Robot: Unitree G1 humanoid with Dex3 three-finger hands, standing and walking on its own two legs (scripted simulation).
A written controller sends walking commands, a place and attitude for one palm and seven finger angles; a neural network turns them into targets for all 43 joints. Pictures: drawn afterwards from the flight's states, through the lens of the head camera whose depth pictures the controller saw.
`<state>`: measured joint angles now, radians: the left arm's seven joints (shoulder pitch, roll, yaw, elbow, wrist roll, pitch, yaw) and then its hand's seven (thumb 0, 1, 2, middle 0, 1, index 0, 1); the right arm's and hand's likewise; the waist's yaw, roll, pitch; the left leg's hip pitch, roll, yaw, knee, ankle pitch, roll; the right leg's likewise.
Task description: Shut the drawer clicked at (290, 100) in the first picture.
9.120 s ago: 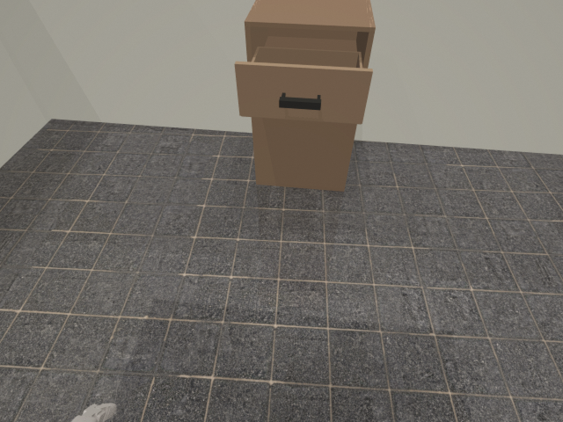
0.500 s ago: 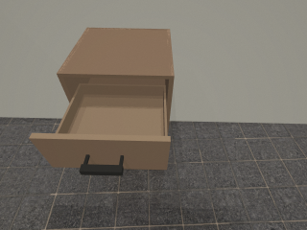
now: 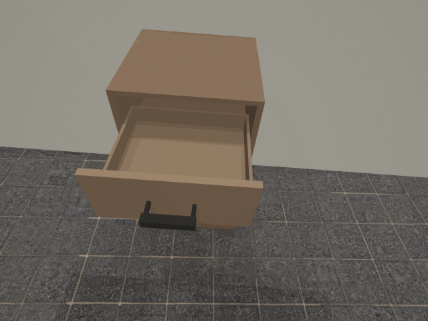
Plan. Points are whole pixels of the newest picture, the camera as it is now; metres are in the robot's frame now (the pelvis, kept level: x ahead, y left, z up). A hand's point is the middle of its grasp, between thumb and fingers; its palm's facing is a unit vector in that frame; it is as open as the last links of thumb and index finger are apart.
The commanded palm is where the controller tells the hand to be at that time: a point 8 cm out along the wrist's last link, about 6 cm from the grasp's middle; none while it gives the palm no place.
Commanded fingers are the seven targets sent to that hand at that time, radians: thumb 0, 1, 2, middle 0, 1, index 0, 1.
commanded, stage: come to a stop and stand still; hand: left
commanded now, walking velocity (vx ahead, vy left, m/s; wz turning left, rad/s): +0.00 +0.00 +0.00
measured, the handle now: (169, 214) +0.36 +0.13 -0.08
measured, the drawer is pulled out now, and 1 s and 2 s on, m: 0.30 0.30 0.30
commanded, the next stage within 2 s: look again from close up in 0.16 s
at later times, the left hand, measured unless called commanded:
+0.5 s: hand out of the picture -0.04 +0.14 -0.18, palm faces +0.06 -0.99 -0.14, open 7.3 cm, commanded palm none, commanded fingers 0.00 0.90 0.90 -0.20 -0.30 -0.20 -0.30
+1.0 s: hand out of the picture +0.04 +0.12 -0.18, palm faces +0.01 -0.99 -0.16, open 7.3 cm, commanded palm none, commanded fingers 0.00 0.90 0.90 -0.20 -0.30 -0.20 -0.30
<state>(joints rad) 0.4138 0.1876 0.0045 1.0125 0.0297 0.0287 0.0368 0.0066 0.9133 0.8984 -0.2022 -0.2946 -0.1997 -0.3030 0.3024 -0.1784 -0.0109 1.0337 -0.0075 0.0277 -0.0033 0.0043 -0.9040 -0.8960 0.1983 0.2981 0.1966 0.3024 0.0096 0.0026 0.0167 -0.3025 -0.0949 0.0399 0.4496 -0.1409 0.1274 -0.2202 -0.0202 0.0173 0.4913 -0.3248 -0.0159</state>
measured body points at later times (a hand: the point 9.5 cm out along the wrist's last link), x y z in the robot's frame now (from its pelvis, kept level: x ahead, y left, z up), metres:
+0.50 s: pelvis +0.01 -0.01 +0.00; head +0.00 +0.00 +0.45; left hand -0.05 +0.19 -0.16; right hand +0.04 -0.25 -0.14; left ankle +0.07 +0.03 -0.74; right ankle +0.01 -0.16 -0.74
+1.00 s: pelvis +0.05 -0.04 +0.00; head +0.05 -0.03 +0.45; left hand +0.04 +0.17 -0.16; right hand +0.04 -0.26 -0.15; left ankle +0.07 +0.03 -0.74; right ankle +0.01 -0.16 -0.74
